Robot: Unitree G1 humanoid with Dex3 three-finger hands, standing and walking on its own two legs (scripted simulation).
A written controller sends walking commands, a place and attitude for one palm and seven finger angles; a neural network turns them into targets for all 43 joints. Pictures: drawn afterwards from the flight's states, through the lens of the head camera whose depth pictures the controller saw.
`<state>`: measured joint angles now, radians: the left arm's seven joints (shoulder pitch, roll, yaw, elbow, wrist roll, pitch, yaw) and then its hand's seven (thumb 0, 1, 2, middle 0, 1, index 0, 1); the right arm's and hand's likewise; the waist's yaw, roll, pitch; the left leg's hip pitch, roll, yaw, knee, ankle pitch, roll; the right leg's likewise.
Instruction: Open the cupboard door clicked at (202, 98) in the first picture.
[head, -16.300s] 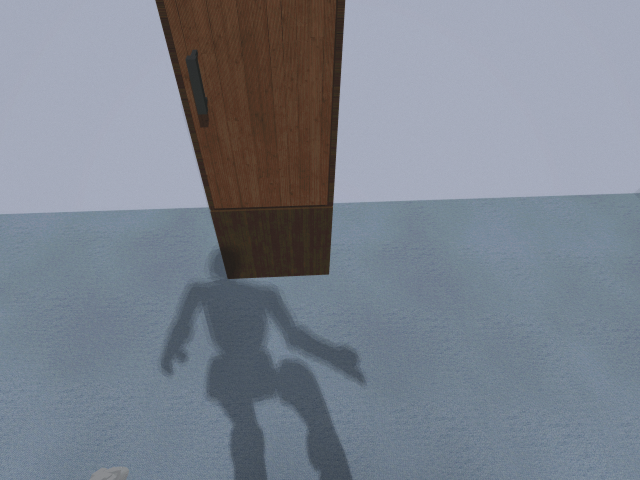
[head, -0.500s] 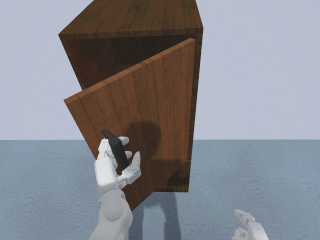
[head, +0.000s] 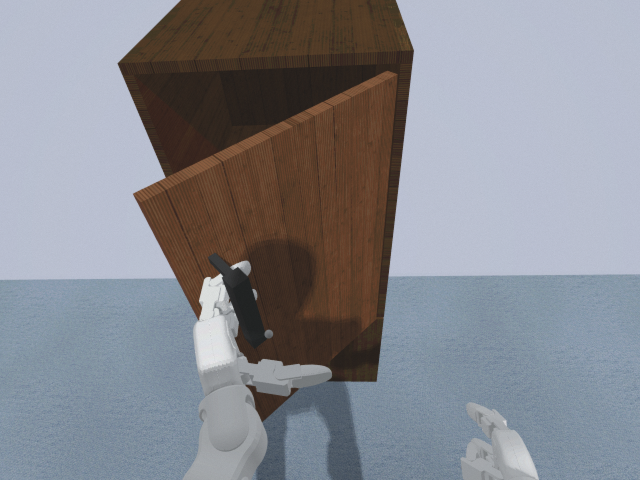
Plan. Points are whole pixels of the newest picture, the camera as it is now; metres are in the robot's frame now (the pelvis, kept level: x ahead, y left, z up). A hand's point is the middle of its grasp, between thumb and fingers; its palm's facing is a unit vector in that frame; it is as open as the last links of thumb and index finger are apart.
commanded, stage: open thumb and fingers to let go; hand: left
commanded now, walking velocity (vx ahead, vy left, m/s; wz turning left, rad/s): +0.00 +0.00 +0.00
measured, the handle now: (237, 301) +0.31 +0.12 +0.09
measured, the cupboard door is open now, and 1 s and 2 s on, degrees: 44 49 48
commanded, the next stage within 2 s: slide the hand sideways off the handle in 0.06 s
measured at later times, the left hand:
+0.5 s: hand (270, 369) +0.22 +0.07 +0.09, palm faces -0.09 -0.99 +0.06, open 16.3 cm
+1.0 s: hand (222, 404) +0.19 +0.11 +0.09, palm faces -0.05 -1.00 +0.02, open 16.0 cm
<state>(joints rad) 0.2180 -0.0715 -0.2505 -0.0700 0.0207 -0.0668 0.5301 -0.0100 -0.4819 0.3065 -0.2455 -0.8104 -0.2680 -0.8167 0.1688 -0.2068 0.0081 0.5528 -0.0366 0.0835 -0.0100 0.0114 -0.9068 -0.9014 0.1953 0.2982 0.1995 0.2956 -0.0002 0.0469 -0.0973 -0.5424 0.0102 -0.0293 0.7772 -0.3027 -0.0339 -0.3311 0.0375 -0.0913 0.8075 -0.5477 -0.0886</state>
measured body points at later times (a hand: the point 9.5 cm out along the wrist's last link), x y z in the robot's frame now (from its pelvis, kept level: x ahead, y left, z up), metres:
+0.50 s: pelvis -0.03 +0.04 +0.00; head -0.03 +0.03 +0.45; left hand +0.22 +0.12 +0.09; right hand +0.13 -0.18 -0.09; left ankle +0.06 +0.15 -0.70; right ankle -0.07 -0.05 -0.70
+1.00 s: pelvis -0.03 +0.04 -0.01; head -0.02 +0.03 +0.44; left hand +0.18 +0.17 +0.09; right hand +0.15 -0.18 -0.07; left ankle +0.06 +0.15 -0.70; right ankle -0.07 -0.05 -0.70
